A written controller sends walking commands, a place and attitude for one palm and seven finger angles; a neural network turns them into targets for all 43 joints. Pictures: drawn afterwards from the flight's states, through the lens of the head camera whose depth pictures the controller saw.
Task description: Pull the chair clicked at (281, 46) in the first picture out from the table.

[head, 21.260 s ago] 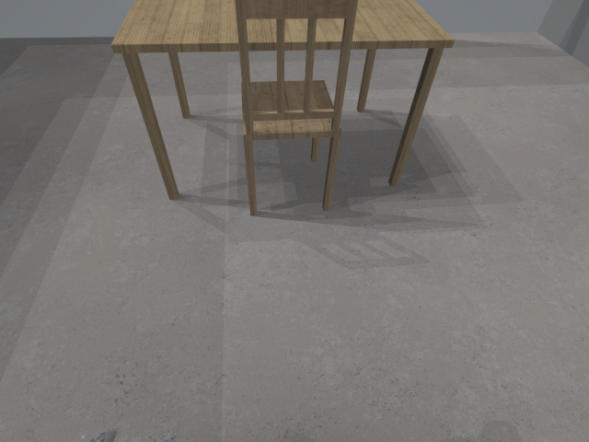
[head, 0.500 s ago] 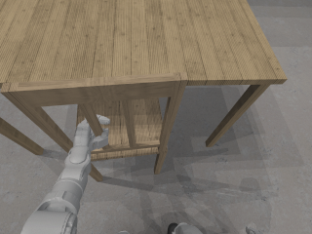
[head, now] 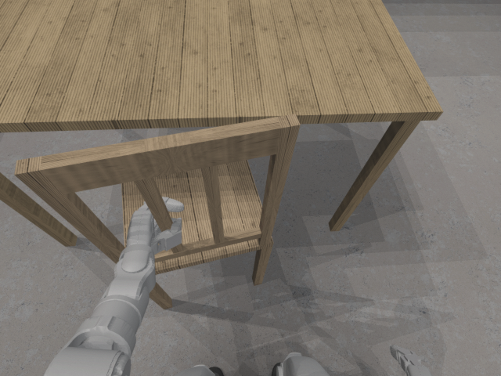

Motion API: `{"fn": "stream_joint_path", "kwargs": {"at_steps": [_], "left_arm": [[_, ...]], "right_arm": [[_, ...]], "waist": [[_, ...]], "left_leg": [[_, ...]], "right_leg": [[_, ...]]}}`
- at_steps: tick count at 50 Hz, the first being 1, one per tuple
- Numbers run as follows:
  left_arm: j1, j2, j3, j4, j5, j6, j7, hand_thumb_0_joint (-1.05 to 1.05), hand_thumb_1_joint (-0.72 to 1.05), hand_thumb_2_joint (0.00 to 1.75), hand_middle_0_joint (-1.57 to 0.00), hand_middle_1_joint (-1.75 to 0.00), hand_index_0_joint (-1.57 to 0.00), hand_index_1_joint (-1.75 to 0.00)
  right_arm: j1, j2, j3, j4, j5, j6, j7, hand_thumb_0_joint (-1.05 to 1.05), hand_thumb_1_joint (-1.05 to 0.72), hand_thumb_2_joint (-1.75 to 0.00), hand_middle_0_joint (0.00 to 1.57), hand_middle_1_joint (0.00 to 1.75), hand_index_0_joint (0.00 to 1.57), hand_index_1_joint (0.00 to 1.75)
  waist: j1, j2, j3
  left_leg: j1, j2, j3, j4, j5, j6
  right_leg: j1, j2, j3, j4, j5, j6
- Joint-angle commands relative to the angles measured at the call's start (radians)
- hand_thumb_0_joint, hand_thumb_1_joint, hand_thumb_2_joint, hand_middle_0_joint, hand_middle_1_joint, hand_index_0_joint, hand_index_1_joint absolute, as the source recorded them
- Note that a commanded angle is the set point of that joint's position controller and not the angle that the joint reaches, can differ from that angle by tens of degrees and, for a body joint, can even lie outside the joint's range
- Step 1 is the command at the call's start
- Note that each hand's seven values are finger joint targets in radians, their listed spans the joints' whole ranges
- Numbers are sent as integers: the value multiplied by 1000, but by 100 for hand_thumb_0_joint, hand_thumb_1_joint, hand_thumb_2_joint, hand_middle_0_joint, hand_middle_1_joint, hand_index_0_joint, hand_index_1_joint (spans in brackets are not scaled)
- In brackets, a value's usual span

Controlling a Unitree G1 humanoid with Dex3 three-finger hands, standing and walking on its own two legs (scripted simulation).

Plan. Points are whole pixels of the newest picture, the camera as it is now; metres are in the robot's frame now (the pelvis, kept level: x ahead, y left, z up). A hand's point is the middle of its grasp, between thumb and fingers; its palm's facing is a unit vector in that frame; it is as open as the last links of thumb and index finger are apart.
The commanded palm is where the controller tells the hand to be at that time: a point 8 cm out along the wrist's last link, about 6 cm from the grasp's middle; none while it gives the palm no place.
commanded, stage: step backward, pulling the chair out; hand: left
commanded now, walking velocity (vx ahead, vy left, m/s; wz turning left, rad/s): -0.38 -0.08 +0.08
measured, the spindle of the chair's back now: (164, 220) +0.38 +0.16 -0.07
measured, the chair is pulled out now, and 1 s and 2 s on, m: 0.10 0.28 0.50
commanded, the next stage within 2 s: stop walking, hand still on the chair in 1.86 s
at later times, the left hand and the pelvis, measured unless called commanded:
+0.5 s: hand (185, 277) +0.28 +0.11 -0.07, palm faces +0.02 -0.99 -0.14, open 5.2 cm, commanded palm +0.25 +0.16 -0.07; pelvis -0.09 -0.01 +0.00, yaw +2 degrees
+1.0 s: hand (179, 346) +0.17 +0.11 -0.06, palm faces -0.04 -0.98 -0.19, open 5.2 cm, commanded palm +0.15 +0.16 -0.06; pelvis -0.19 +0.00 +0.00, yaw +0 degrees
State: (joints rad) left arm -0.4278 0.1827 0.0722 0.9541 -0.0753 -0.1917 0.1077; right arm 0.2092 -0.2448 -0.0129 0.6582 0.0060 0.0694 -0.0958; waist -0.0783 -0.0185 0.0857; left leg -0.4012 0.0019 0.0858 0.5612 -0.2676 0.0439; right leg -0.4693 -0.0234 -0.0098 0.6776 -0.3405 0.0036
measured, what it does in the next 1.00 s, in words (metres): walks backwards: right foot, then left foot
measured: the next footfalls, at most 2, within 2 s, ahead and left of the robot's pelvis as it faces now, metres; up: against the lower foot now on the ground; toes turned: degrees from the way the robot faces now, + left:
right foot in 0.10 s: +0.01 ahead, -0.15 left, +0.00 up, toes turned -2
left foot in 0.44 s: -0.07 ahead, +0.14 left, +0.00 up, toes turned +3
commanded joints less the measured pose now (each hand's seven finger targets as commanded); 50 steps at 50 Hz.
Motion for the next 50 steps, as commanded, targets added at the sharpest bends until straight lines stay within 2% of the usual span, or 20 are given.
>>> {"fn": "stream_joint_path", "kwargs": {"at_steps": [1,5,7,10,12,17,21,23,24,26,28,30,33,35,37,39,45,47,49,50], "left_arm": [[-312,112,-27,-178,64,-90,5,0,90,90,-50,-145,-50,-145],[-323,137,-10,-126,77,-108,-3,0,90,90,-50,-145,-50,-145],[-302,196,25,-119,73,-113,1,0,90,90,-50,-145,-50,-145],[-308,237,41,-91,58,-102,6,0,90,90,-50,-145,-50,-145],[-281,260,58,-68,63,-66,10,0,90,90,-50,-145,-50,-145],[-283,207,30,-81,57,-21,19,0,90,90,-50,-145,-50,-145],[-299,116,-54,-151,34,-5,10,0,90,90,-50,-145,-50,-145],[-301,75,-87,-176,32,-11,3,0,90,90,-50,-145,-50,-145],[-323,62,-100,-213,41,-22,-2,0,90,90,-50,-145,-50,-145],[-281,53,-87,-227,53,-33,-12,0,90,90,-50,-145,-50,-145],[-248,52,-68,-239,60,-51,-13,0,90,90,-50,-145,-50,-145],[-263,51,-65,-240,70,-72,-13,0,90,90,-50,-145,-50,-145],[-285,81,-55,-184,87,-84,-15,0,90,90,-50,-145,-50,-145],[-290,124,-31,-181,81,-99,-11,0,90,90,-50,-145,-50,-145],[-249,202,26,-124,66,-100,-3,0,90,90,-50,-145,-50,-145],[-255,183,13,-95,68,-75,-2,0,90,90,-50,-145,-50,-145],[-234,109,-40,-143,48,-42,3,0,90,90,-50,-145,-50,-145],[-227,72,-73,-160,41,-48,-3,0,90,90,-50,-145,-50,-145],[-297,47,-92,-257,55,-64,-12,0,90,90,-50,-145,-50,-145],[-285,45,-84,-246,63,-63,-9,0,90,90,-50,-145,-50,-145]], "right_arm": [[72,-133,-43,-41,-10,-56,10,0,-90,-90,20,30,20,30],[69,-141,-44,-10,-3,-78,8,0,-90,-90,20,30,20,30],[97,-154,-55,1,11,-79,-2,0,-90,-90,20,30,20,30],[41,-138,-54,-11,34,-89,-19,0,-90,-90,20,30,20,30],[6,-144,-45,-10,30,-98,-20,0,-90,-90,20,30,20,30],[10,-152,-32,19,36,-100,-35,0,-90,-90,20,30,20,30],[45,-159,-46,-10,42,-75,-53,0,-90,-90,20,30,20,30],[54,-164,-52,-37,41,-59,-50,0,-90,-90,20,30,20,30],[38,-150,-47,-53,26,-53,-45,0,-90,-90,20,30,20,30],[21,-146,-54,-74,8,-42,-22,0,-90,-90,20,30,20,30],[35,-137,-60,-78,-9,-46,3,0,-90,-90,20,30,20,30],[44,-127,-58,-67,-13,-63,20,0,-90,-90,20,30,20,30],[47,-128,-51,-43,-13,-70,23,0,-90,-90,20,30,20,30],[71,-129,-57,-34,1,-72,14,0,-90,-90,20,30,20,30],[56,-120,-62,-30,25,-80,-10,0,-90,-90,20,30,20,30],[-9,-107,-42,-31,21,-95,-16,0,-90,-90,20,30,20,30],[29,-129,-28,-6,17,-101,-40,0,-90,-90,20,30,20,30],[27,-167,-50,-41,20,-88,-37,0,-90,-90,20,30,20,30],[-18,-127,-37,-63,-8,-77,-22,0,-90,-90,20,30,20,30],[-11,-117,-40,-55,-16,-77,-12,0,-90,-90,20,30,20,30]], "waist": [[25,236,-410],[34,238,-395],[27,155,-459],[36,-36,-478],[64,-30,-437],[43,-53,-446],[30,-103,-488],[19,-46,-491],[14,97,-501],[36,266,-463],[42,313,-454],[34,292,-420],[27,242,-366],[16,152,-430],[28,-93,-490],[62,-101,-431],[25,-93,-443],[36,36,-389],[39,311,-370],[43,333,-354]], "left_leg": [[455,306,-260,-38,913,52],[368,262,-211,-3,759,24],[299,209,-161,53,666,-16],[27,43,-109,220,-112,-84],[-77,11,-188,327,-253,-85],[-32,40,-189,119,-133,-90],[146,103,-126,-92,299,-69],[255,149,-122,-91,550,-54],[288,168,-142,-93,657,-47],[280,237,-219,-118,728,-9],[376,292,-259,-91,859,38],[438,304,-250,-34,971,43],[341,280,-218,-3,854,10],[263,210,-140,39,664,-42],[71,79,-86,199,-10,-99],[-34,35,-174,331,-271,-92],[124,94,-147,-109,109,-67],[179,216,-247,-151,384,-1],[133,305,-337,-199,473,60],[179,327,-352,-176,575,80]], "right_leg": [[39,-25,23,-33,14,-7],[126,-43,22,-147,210,-9],[241,-80,53,-190,584,-20],[408,-303,249,-223,980,-116],[411,-379,272,-227,938,-166],[504,-347,155,-162,1033,-125],[453,-215,71,-129,882,-33],[373,-126,17,-116,764,7],[342,-111,6,-76,737,12],[226,-46,-11,34,260,4],[118,-11,-7,46,6,-6],[96,-12,3,-27,56,-11],[194,-28,15,-148,269,-16],[331,-80,44,-202,671,-28],[452,-254,182,-210,967,-119],[378,-350,225,-240,839,-171],[353,-206,65,-150,628,-54],[243,-56,3,-113,352,12],[196,-22,-2,95,38,11],[141,-15,8,129,-80,0]]}}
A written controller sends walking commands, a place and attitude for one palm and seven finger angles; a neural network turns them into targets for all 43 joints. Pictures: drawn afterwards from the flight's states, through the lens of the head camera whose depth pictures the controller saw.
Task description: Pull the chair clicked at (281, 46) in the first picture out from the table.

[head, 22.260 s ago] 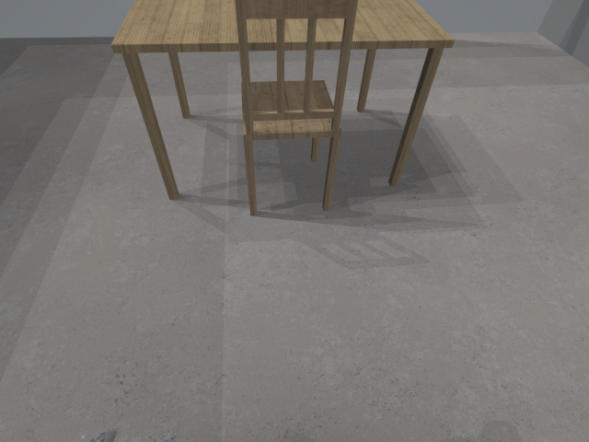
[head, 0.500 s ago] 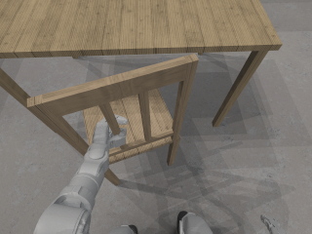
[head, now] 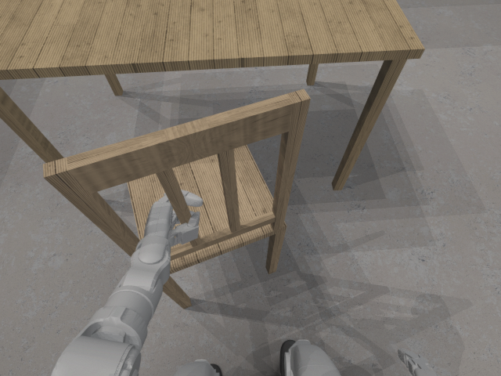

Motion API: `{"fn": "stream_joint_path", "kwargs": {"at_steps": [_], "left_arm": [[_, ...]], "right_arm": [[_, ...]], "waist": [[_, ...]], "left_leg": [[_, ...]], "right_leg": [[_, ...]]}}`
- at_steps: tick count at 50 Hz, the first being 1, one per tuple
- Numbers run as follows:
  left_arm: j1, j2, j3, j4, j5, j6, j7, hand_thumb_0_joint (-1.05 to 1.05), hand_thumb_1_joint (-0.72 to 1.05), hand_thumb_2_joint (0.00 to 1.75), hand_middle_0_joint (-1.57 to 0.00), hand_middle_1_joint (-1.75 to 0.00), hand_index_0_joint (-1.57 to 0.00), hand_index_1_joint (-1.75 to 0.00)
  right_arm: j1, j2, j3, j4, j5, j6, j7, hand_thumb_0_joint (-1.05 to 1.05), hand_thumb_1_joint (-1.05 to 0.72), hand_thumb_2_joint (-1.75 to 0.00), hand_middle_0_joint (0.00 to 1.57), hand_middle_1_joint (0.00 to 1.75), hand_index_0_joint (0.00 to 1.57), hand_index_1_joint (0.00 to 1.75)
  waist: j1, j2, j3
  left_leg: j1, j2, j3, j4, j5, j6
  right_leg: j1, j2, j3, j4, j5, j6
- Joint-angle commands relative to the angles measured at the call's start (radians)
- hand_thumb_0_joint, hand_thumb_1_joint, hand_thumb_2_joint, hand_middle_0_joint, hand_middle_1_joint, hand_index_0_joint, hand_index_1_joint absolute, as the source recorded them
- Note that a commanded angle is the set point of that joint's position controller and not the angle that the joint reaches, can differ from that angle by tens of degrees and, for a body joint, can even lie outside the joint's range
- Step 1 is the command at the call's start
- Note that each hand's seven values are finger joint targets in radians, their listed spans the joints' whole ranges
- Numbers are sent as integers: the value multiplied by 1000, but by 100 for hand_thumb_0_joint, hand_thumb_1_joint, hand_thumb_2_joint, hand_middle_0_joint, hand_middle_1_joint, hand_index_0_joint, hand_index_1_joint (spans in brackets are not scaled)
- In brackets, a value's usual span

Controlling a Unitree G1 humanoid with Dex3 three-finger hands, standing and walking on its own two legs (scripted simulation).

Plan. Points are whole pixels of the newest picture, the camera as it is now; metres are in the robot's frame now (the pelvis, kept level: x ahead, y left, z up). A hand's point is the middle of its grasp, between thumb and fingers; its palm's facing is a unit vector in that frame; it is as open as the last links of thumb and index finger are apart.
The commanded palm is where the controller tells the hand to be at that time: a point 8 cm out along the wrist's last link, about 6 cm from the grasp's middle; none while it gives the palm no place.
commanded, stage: step backward, pulling the chair out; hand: left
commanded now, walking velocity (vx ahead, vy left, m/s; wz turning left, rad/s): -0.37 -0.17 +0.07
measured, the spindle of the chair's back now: (183, 213) +0.40 +0.13 -0.06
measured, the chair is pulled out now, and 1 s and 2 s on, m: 0.28 0.50 0.54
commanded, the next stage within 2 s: stop walking, hand still on the chair in 0.86 s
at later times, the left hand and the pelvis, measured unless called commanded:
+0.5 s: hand (191, 292) +0.25 +0.10 -0.06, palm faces -0.04 -0.98 -0.20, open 5.4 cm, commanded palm +0.23 +0.15 -0.05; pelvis -0.11 -0.02 +0.00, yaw +1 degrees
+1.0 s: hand (186, 370) +0.14 +0.10 -0.05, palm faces -0.02 -0.98 -0.21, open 5.5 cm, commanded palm +0.12 +0.15 -0.03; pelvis -0.20 -0.03 +0.00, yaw +4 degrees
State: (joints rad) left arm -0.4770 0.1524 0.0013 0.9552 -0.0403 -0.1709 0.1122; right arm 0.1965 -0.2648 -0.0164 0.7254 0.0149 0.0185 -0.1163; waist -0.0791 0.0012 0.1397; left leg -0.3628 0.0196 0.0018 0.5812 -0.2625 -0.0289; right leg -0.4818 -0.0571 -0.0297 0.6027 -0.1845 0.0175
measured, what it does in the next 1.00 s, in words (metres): walks backwards: right foot, then left foot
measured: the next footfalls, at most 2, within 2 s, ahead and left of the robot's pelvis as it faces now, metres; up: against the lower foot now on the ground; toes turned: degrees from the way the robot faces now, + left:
right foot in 0.12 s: +0.02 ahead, -0.13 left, +0.00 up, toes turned -2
left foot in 0.40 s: -0.07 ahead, +0.14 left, +0.00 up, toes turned +2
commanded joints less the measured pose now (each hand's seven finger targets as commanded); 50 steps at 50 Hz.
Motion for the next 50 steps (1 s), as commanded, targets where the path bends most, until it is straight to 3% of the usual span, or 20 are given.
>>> {"fn": "stream_joint_path", "kwargs": {"at_steps": [1,3,6,7,9,11,12,18,21,23,25,29,31,32,33,40,42,44,47,50], "left_arm": [[-228,57,-19,-237,30,-86,-13,0,90,90,-50,-145,-50,-145],[-237,65,-13,-217,39,-94,-14,0,90,90,-50,-145,-50,-145],[-261,101,1,-196,59,-116,-22,0,90,90,-50,-145,-50,-145],[-241,137,18,-179,52,-116,-20,0,90,90,-50,-145,-50,-145],[-242,211,69,-172,33,-126,-13,0,90,90,-50,-145,-50,-145],[-205,210,75,-132,34,-101,-13,0,90,90,-50,-145,-50,-145],[-182,210,79,-124,36,-86,-10,0,90,90,-50,-145,-50,-145],[-166,144,27,-155,7,-52,-2,0,90,90,-50,-145,-50,-145],[-227,94,-20,-230,11,-68,-13,0,90,90,-50,-145,-50,-145],[-265,79,-35,-271,23,-77,-18,0,90,90,-50,-145,-50,-145],[-231,83,-14,-260,27,-76,-16,0,90,90,-50,-145,-50,-145],[-275,103,-14,-236,40,-92,-16,0,90,90,-50,-145,-50,-145],[-255,186,40,-198,32,-105,-6,0,90,90,-50,-145,-50,-145],[-212,205,49,-151,24,-91,-7,0,90,90,-50,-145,-50,-145],[-190,190,51,-106,22,-74,-6,0,90,90,-50,-145,-50,-145],[-195,108,9,-109,10,-41,-13,0,90,90,-50,-145,-50,-145],[-211,92,-12,-110,3,-48,-21,0,90,90,-50,-145,-50,-145],[-332,58,-40,-225,9,-63,-24,0,90,90,-50,-145,-50,-145],[-332,66,-15,-166,8,-50,-24,0,90,90,-50,-145,-50,-145],[-310,78,-34,-329,30,-71,-31,0,90,90,-50,-145,-50,-145]], "right_arm": [[33,-97,-46,-107,-23,-32,21,0,-90,-90,20,30,20,30],[77,-103,-55,-91,-19,-39,38,0,-90,-90,20,30,20,30],[71,-108,-52,-83,-14,-42,45,0,-90,-90,20,30,20,30],[89,-117,-56,-84,-3,-40,40,0,-90,-90,20,30,20,30],[54,-102,-62,-109,19,-44,17,0,-90,-90,20,30,20,30],[-22,-90,-42,-120,14,-53,8,0,-90,-90,20,30,20,30],[-25,-99,-35,-105,4,-59,3,0,-90,-90,20,30,20,30],[41,-114,-26,-93,11,-53,-18,0,-90,-90,20,30,20,30],[51,-128,-45,-126,11,-37,-11,0,-90,-90,20,30,20,30],[12,-104,-33,-137,-11,-27,-4,0,-90,-90,20,30,20,30],[19,-104,-39,-139,-16,-26,9,0,-90,-90,20,30,20,30],[51,-107,-50,-117,-7,-33,17,0,-90,-90,20,30,20,30],[55,-96,-59,-118,15,-37,5,0,-90,-90,20,30,20,30],[39,-105,-57,-116,22,-45,3,0,-90,-90,20,30,20,30],[14,-96,-46,-116,19,-47,2,0,-90,-90,20,30,20,30],[72,-94,-9,-85,14,-73,-11,0,-90,-90,20,30,20,30],[67,-138,-27,-97,10,-72,-19,0,-90,-90,20,30,20,30],[-1,-103,-14,-127,-10,-61,-9,0,-90,-90,20,30,20,30],[74,-123,-39,-94,-2,-58,11,0,-90,-90,20,30,20,30],[45,-103,-31,-141,9,-71,17,0,-90,-90,20,30,20,30]], "waist": [[40,284,-410],[21,195,-454],[23,220,-457],[18,162,-481],[20,-102,-525],[67,-86,-470],[64,-35,-453],[36,-122,-486],[27,23,-475],[30,247,-476],[47,263,-428],[27,106,-437],[24,-111,-516],[51,-148,-499],[75,-139,-459],[41,-165,-446],[53,47,-372],[66,325,-344],[60,81,-368],[47,107,-398]], "left_leg": [[249,308,-258,-131,731,159],[421,295,-235,-29,973,142],[362,234,-152,17,869,86],[288,202,-116,29,768,55],[48,54,-9,158,46,-15],[-60,11,-98,313,-250,-12],[-59,16,-118,295,-243,-14],[90,76,-65,-109,56,3],[196,196,-119,-139,500,62],[166,246,-180,-170,598,93],[149,279,-196,-162,592,121],[146,209,-122,-36,556,61],[68,58,-1,136,61,-13],[16,7,-29,252,-230,-18],[-15,0,-67,336,-302,-12],[173,26,20,-110,-81,11],[180,161,-97,-276,70,75],[22,328,-261,-285,266,175],[292,304,-203,-67,736,149],[189,175,-87,-13,447,44]], "right_leg": [[101,25,35,156,-246,-22],[110,34,38,-6,-101,-20],[236,10,40,-166,191,-29],[342,-24,65,-183,446,-40],[509,-202,189,-158,845,-108],[406,-306,236,-184,655,-168],[387,-308,230,-176,639,-183],[425,-196,116,-104,547,-88],[333,-33,48,-59,359,1],[309,-17,33,58,142,-6],[259,10,31,73,-86,-19],[350,-30,67,-95,329,-34],[403,-204,212,-190,489,-103],[365,-283,280,-247,434,-162],[307,-317,286,-272,266,-181],[258,-195,123,-219,19,-78],[194,-54,50,-102,-62,0],[229,-2,13,223,-184,-2],[195,18,25,23,-77,-19],[396,-73,69,-143,371,-51]]}}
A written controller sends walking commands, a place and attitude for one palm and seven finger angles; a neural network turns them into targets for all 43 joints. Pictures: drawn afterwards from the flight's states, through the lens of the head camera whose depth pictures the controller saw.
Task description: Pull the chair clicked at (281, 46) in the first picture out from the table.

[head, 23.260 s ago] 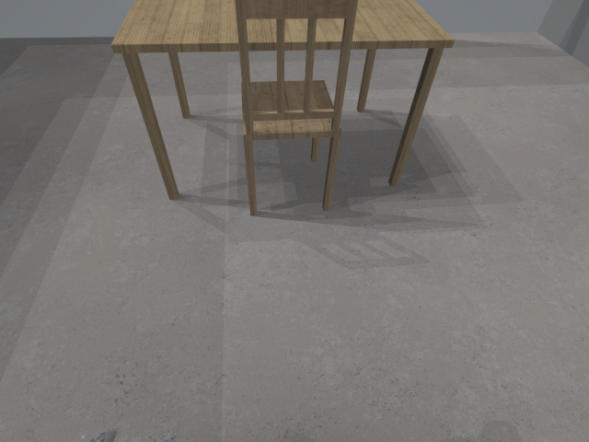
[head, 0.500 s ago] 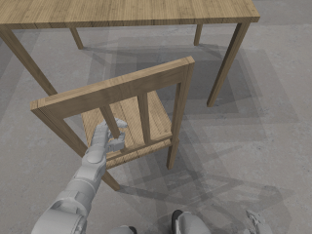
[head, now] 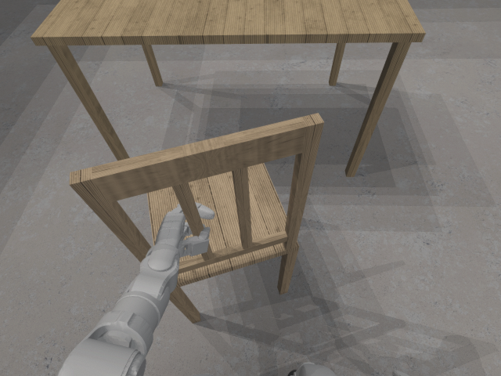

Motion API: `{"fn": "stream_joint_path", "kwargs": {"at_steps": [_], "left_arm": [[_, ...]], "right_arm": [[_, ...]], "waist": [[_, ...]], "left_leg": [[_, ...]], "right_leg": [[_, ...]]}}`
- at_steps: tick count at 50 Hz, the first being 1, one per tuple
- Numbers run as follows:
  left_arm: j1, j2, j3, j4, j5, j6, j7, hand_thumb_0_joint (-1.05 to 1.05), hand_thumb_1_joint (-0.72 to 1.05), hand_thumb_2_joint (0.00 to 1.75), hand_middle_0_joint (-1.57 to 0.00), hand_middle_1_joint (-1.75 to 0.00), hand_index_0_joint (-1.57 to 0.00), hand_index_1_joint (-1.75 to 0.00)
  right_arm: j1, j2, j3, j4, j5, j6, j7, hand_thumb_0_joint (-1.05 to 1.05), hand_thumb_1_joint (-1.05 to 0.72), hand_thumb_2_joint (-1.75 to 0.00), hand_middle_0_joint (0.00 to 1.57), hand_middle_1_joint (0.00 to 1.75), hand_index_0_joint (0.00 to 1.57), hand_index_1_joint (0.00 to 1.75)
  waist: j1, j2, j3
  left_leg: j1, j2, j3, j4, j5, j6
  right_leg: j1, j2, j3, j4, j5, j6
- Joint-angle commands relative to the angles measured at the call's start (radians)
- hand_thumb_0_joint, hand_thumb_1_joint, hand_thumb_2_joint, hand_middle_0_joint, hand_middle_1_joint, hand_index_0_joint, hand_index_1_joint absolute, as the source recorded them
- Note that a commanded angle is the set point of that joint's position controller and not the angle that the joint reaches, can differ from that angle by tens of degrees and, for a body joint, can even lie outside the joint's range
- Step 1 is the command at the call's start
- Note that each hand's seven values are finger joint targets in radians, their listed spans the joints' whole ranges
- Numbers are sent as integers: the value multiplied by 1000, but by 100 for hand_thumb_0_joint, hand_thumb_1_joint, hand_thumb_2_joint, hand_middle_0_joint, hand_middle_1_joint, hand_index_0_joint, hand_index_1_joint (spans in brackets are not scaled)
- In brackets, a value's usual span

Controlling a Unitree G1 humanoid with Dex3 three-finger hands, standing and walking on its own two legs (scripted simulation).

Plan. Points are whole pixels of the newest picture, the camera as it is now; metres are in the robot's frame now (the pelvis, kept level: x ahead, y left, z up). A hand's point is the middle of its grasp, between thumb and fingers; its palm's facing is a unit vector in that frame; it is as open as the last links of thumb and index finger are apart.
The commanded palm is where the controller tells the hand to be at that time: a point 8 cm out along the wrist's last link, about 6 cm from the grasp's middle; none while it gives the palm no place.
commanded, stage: stop walking, hand still on the chair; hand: left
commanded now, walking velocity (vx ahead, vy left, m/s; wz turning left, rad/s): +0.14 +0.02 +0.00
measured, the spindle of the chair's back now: (196, 226) +0.38 +0.12 -0.07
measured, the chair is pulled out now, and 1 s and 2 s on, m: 0.50 0.54 0.54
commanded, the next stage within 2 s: open the thumb and straighten the fingers in 0.86 s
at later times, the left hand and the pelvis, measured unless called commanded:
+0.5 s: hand (199, 260) +0.31 +0.10 -0.05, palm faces -0.13 -0.97 -0.21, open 5.5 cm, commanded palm +0.29 +0.15 -0.03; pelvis +0.01 +0.01 +0.01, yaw -1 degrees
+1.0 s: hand (199, 260) +0.31 +0.10 -0.05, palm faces -0.11 -0.98 -0.19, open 5.4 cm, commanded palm +0.29 +0.16 -0.03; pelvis +0.02 +0.01 +0.01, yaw -1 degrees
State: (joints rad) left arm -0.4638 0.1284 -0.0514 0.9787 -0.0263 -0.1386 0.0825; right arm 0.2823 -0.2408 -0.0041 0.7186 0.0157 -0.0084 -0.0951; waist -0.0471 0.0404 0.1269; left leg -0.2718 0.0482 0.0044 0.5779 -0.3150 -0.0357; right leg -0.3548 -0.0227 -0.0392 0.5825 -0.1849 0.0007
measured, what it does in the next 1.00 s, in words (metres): stands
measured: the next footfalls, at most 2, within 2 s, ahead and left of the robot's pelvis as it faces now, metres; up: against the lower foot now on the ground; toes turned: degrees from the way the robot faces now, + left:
none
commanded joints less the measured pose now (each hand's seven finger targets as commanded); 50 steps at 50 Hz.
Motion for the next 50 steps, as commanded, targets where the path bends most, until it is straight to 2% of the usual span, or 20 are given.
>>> {"fn": "stream_joint_path", "kwargs": {"at_steps": [1,2,3,4,6,7,9,11,12,15,17,23,29,33,36,38,46,48,49,50], "left_arm": [[-271,111,15,-340,13,-90,2,0,90,90,-50,-145,-50,-145],[-228,137,34,-346,-2,-71,10,0,90,90,-50,-145,-50,-145],[-210,185,79,-351,-4,-59,19,0,90,90,-50,-145,-50,-145],[-208,179,72,-360,-8,-52,18,0,90,90,-50,-145,-50,-145],[-195,167,69,-349,-9,-39,20,0,90,90,-50,-145,-50,-145],[-184,167,65,-341,-11,-31,23,0,90,90,-50,-145,-50,-145],[-180,145,58,-337,-5,-30,26,0,90,90,-50,-145,-50,-145],[-173,122,42,-321,2,-29,24,0,90,90,-50,-145,-50,-145],[-165,138,52,-316,2,-28,24,0,90,90,-50,-145,-50,-145],[-140,96,23,-306,6,-30,19,0,90,90,-50,-145,-50,-145],[-113,96,19,-312,6,-33,17,0,90,90,-50,-145,-50,-145],[-42,85,-1,-376,10,-38,13,0,90,90,-50,-145,-50,-145],[8,73,-17,-432,10,-37,10,0,90,90,-50,-145,-50,-145],[35,76,-17,-462,10,-32,12,0,90,90,-50,-145,-50,-145],[48,72,-15,-477,10,-29,12,0,90,90,-50,-145,-50,-145],[59,78,-16,-490,9,-27,14,0,90,90,-50,-145,-50,-145],[79,68,-20,-498,4,-18,14,0,90,90,-50,-145,-50,-145],[108,109,16,-535,4,-21,20,0,90,90,-50,-145,-50,-145],[206,20,-44,-395,-8,24,-6,0,78,84,-50,-145,-50,-145],[124,66,-5,-502,-14,11,-19,0,66,78,-50,-145,-50,-145]], "right_arm": [[-40,-116,-37,-136,10,-41,-8,0,-90,-90,20,30,20,30],[-22,-125,-45,-127,20,-36,-16,0,-90,-90,20,30,20,30],[-36,-121,-45,-131,20,-32,-21,0,-90,-90,20,30,20,30],[-54,-110,-37,-138,20,-30,-24,0,-90,-90,20,30,20,30],[-74,-95,-20,-139,16,-26,-32,0,-90,-90,20,30,20,30],[-73,-106,-20,-124,13,-25,-37,0,-90,-90,20,30,20,30],[-86,-104,-16,-137,8,-23,-39,0,-90,-90,20,30,20,30],[-93,-97,-12,-137,2,-21,-38,0,-90,-90,20,30,20,30],[-92,-105,-18,-126,1,-20,-41,0,-90,-90,20,30,20,30],[-93,-95,-13,-131,-2,-20,-39,0,-90,-90,20,30,20,30],[-99,-102,-18,-123,-2,-24,-39,0,-90,-90,20,30,20,30],[-100,-102,-19,-129,-4,-28,-35,0,-90,-90,20,30,20,30],[-109,-93,-18,-136,-7,-19,-31,0,-90,-90,20,30,20,30],[-113,-91,-17,-143,-8,-15,-29,0,-90,-90,20,30,20,30],[-123,-87,-16,-151,-9,-8,-28,0,-90,-90,20,30,20,30],[-122,-89,-15,-153,-7,-7,-30,0,-90,-90,20,30,20,30],[-133,-82,-13,-163,-6,6,-29,0,-90,-90,20,30,20,30],[-131,-86,-17,-165,-6,6,-31,0,-90,-90,20,30,20,30],[-82,-121,-31,-143,42,6,7,0,-90,-90,20,30,20,30],[-101,-126,-36,-163,39,-4,22,0,-90,-90,20,30,20,30]], "waist": [[10,43,-401],[7,-72,-449],[14,-140,-483],[17,-151,-474],[22,-151,-431],[17,-103,-400],[27,-69,-370],[28,-69,-335],[28,-73,-309],[29,-90,-310],[28,-45,-299],[30,-13,-355],[29,-55,-362],[26,-29,-360],[28,-57,-363],[26,-36,-364],[27,-57,-357],[30,-37,-357],[-36,-164,-351],[-15,-169,-358]], "left_leg": [[44,117,-70,-38,343,31],[44,83,-40,-9,282,18],[49,49,-22,9,172,13],[41,22,-18,15,29,15],[52,9,-20,-35,-50,32],[80,18,-26,-88,-16,41],[86,43,-45,-143,16,60],[66,43,-48,-154,-13,67],[78,41,-46,-164,-13,69],[91,45,-49,-172,58,65],[121,60,-52,-187,139,66],[164,86,-51,-163,435,48],[186,80,-36,-156,429,43],[186,78,-32,-161,436,40],[186,76,-27,-157,417,40],[183,75,-27,-162,427,39],[173,71,-24,-164,371,41],[170,71,-25,-169,369,41],[33,8,25,-145,286,43],[-2,4,32,-123,254,48]], "right_leg": [[301,-149,120,-106,378,-50],[348,-183,166,-102,424,-74],[348,-212,200,-119,419,-86],[325,-232,209,-153,344,-92],[250,-220,196,-209,39,-67],[211,-191,174,-223,-78,-52],[184,-133,137,-214,-221,-18],[166,-120,135,-232,-298,-12],[146,-114,136,-248,-298,-10],[161,-106,123,-231,-222,-17],[154,-92,109,-207,-107,-17],[253,-89,75,-110,299,-24],[264,-96,83,-120,352,-27],[273,-100,85,-120,374,-31],[277,-103,91,-126,378,-33],[283,-102,83,-122,386,-32],[284,-108,94,-143,353,-33],[293,-108,90,-146,355,-32],[209,-55,-4,-113,276,-11],[185,-49,0,-97,261,-11]]}}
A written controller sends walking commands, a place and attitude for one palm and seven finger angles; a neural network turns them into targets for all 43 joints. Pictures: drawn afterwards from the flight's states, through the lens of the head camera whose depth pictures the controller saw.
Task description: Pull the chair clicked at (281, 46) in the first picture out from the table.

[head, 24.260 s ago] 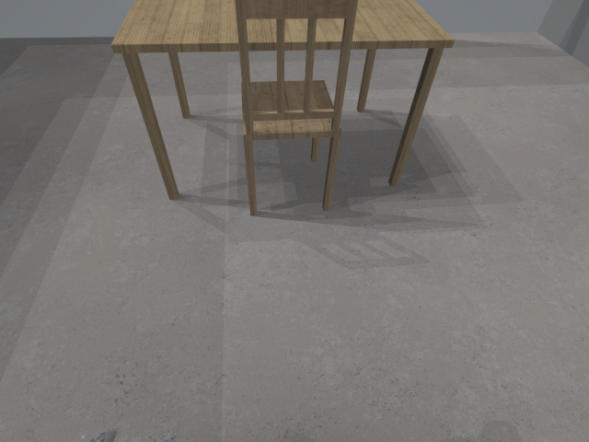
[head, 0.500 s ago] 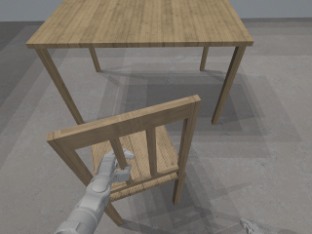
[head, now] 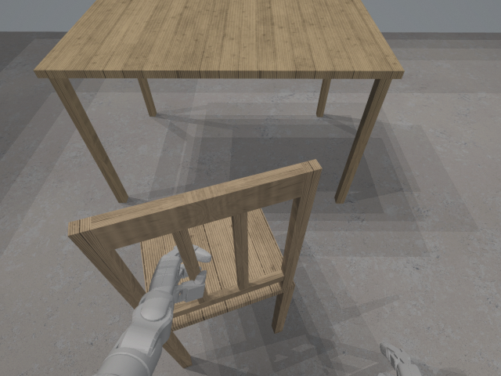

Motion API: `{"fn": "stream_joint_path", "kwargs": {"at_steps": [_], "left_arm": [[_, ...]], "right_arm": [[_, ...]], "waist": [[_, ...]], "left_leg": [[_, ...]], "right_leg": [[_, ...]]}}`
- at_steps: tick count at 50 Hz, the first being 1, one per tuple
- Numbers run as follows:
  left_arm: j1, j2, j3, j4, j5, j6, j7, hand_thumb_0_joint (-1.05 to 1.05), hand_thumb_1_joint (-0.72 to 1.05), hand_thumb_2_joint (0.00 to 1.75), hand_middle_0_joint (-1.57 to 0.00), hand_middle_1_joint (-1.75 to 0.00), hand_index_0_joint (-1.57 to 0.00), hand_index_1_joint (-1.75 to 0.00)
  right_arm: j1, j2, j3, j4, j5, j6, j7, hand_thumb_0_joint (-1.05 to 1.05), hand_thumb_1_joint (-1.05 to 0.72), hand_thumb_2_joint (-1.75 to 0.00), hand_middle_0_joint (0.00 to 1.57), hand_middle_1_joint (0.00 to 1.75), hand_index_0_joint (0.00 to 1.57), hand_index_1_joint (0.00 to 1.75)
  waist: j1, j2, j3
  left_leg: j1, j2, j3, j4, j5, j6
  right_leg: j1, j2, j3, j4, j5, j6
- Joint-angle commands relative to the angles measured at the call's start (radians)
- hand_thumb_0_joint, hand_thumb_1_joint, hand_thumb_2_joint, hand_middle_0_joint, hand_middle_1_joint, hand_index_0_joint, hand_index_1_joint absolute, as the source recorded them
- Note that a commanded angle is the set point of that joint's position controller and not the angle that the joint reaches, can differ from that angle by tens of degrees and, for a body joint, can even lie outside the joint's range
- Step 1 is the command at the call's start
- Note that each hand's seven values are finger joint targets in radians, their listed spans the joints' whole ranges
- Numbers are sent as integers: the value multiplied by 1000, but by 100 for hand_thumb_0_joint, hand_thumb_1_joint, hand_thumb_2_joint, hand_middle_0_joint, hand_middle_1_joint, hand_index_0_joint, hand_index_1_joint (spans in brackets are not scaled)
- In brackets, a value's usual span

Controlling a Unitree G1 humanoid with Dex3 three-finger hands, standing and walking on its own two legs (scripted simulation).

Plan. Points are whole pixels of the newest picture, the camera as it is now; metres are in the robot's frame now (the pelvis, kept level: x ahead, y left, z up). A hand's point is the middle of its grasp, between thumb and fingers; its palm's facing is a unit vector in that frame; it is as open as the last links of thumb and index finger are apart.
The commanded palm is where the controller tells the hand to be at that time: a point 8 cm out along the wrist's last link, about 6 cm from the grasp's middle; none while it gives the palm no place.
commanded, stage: open the thumb and straighten the fingers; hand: left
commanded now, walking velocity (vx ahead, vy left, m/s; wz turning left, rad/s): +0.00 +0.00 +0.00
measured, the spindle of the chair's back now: (193, 270) +0.32 +0.12 -0.08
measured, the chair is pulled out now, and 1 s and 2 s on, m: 0.54 0.54 0.54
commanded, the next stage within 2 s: draw the fingers out of the gap in 0.70 s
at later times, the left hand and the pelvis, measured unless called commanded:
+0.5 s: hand (193, 277) +0.30 +0.11 -0.06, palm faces -0.11 -0.98 -0.17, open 14.9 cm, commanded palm +0.28 +0.17 -0.04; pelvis +0.00 +0.00 -0.03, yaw +1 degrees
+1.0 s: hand (183, 300) +0.26 +0.13 -0.07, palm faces -0.10 -0.98 -0.17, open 17.5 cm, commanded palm +0.24 +0.17 -0.04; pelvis +0.01 +0.00 -0.03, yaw +2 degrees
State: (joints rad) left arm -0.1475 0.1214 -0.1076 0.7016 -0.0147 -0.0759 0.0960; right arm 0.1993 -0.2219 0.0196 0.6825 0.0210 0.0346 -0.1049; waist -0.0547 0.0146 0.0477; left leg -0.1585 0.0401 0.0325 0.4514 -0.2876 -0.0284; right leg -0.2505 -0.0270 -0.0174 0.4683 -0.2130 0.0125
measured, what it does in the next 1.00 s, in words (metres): stands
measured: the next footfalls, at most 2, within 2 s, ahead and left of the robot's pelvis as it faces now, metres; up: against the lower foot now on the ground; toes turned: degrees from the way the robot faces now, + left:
none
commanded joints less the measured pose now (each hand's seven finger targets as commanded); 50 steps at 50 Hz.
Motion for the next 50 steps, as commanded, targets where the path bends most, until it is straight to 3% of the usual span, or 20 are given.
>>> {"fn": "stream_joint_path", "kwargs": {"at_steps": [1,2,4,9,10,14,16,18,20,21,23,24,28,30,38,39,40,42,46,50], "left_arm": [[-236,134,92,-302,-19,-68,-35,0,54,73,-50,-145,-50,-145],[-168,125,76,-311,-10,-65,-40,0,42,67,-50,-145,-50,-145],[-172,72,25,-356,-3,-56,-50,0,17,55,-50,-145,-50,-145],[-127,79,46,-364,-4,14,-57,0,-43,26,-47,-138,-47,-138],[-193,165,112,-394,0,21,-52,0,-55,20,-45,-130,-45,-130],[-197,71,48,-380,-12,65,-65,0,-55,20,-35,-101,-35,-101],[-205,65,46,-412,-17,74,-67,0,-55,20,-30,-87,-30,-87],[-230,104,72,-431,-17,79,-67,0,-55,20,-25,-73,-25,-73],[-208,106,79,-427,-15,87,-69,0,-55,20,-20,-58,-20,-58],[-222,89,60,-451,-10,89,-71,0,-55,20,-18,-51,-18,-51],[-208,107,75,-444,-6,101,-67,0,-55,20,-13,-36,-13,-36],[-158,142,115,-426,-7,108,-70,0,-55,20,-10,-29,-10,-29],[-124,147,113,-491,-6,122,-81,0,-55,20,0,0,0,0],[-129,101,67,-505,-10,130,-89,0,-55,20,0,0,0,0],[-156,119,62,-574,-10,146,-83,0,-55,20,0,0,0,0],[-136,107,54,-572,-12,149,-83,0,-55,20,0,0,0,0],[-30,177,139,-520,-10,156,-81,0,-55,20,0,0,0,0],[55,150,110,-546,-9,162,-94,0,-55,20,0,0,0,0],[146,123,58,-702,-6,155,-101,0,-55,20,0,0,0,0],[235,119,33,-795,-6,161,-91,0,-55,20,0,0,0,0]], "right_arm": [[-23,-141,-68,-138,32,-65,40,0,-90,-90,20,30,20,30],[-21,-137,-68,-146,31,-77,48,0,-90,-90,20,30,20,30],[-18,-129,-65,-157,28,-99,62,0,-90,-90,20,30,20,30],[5,-145,-70,-180,24,-116,77,0,-90,-90,20,30,20,30],[10,-157,-73,-180,22,-115,70,0,-90,-90,20,30,20,30],[16,-151,-65,-197,22,-128,62,0,-90,-90,20,30,20,30],[25,-154,-69,-206,21,-137,58,0,-90,-90,20,30,20,30],[32,-158,-68,-204,19,-143,52,0,-90,-90,20,30,20,30],[36,-158,-68,-206,18,-145,48,0,-90,-90,20,30,20,30],[37,-153,-65,-210,17,-148,48,0,-90,-90,20,30,20,30],[41,-155,-65,-210,16,-149,47,0,-90,-90,20,30,20,30],[41,-159,-64,-212,15,-146,47,0,-90,-90,20,30,20,30],[33,-153,-62,-235,15,-145,45,0,-90,-90,20,30,20,30],[31,-150,-57,-239,17,-149,45,0,-90,-90,20,30,20,30],[36,-153,-57,-244,16,-161,34,0,-90,-90,20,30,20,30],[38,-150,-57,-242,15,-163,34,0,-90,-90,20,30,20,30],[42,-157,-60,-243,12,-159,34,0,-90,-90,20,30,20,30],[23,-156,-56,-266,13,-154,39,0,-90,-90,20,30,20,30],[10,-144,-56,-305,15,-162,45,0,-90,-90,20,30,20,30],[9,-145,-54,-322,16,-180,38,0,-90,-90,20,30,20,30]], "waist": [[-9,-90,-309],[8,-37,-300],[-1,31,-309],[6,-3,-326],[7,7,-346],[-8,-40,-316],[-10,-64,-360],[-10,-52,-376],[-8,-73,-370],[-11,-38,-380],[-10,-50,-375],[5,-62,-366],[7,-45,-389],[-9,-53,-366],[-17,-30,-387],[-16,-31,-395],[9,-51,-388],[19,-53,-380],[14,-7,-389],[0,-34,-349]], "left_leg": [[-126,0,8,19,200,45],[-137,-3,9,25,190,43],[-140,-8,11,55,194,41],[-205,-13,2,105,164,39],[-215,-17,0,110,146,40],[-243,-19,-8,134,120,42],[-235,-19,-10,151,136,44],[-242,-23,-14,161,142,44],[-254,-22,-13,174,153,45],[-246,-25,-14,178,166,43],[-251,-24,-15,189,169,45],[-271,-26,-15,191,169,44],[-276,-28,-9,203,187,46],[-277,-26,-13,210,185,45],[-263,-32,-25,232,185,48],[-258,-33,-23,235,197,48],[-287,-32,-22,238,203,44],[-309,-34,-18,236,198,44],[-292,-31,-16,249,217,44],[-304,-30,-27,262,187,46]], "right_leg": [[70,-40,-14,29,258,-20],[61,-39,-16,40,232,-26],[1,-29,-25,62,204,-28],[-54,-16,-40,117,164,-26],[-52,-17,-32,124,150,-24],[-107,-9,-48,145,107,-19],[-109,-7,-48,161,119,-16],[-102,-7,-44,172,125,-15],[-108,-7,-44,182,140,-13],[-116,-8,-46,190,146,-15],[-122,-7,-46,194,151,-14],[-109,-9,-45,200,158,-15],[-89,-13,-39,208,189,-14],[-116,-11,-48,212,186,-12],[-133,-13,-49,220,175,-11],[-124,-13,-49,223,195,-11],[-110,-14,-52,235,207,-13],[-96,-19,-52,235,211,-15],[-111,-20,-55,248,212,-16],[-150,-15,-62,250,177,-11]]}}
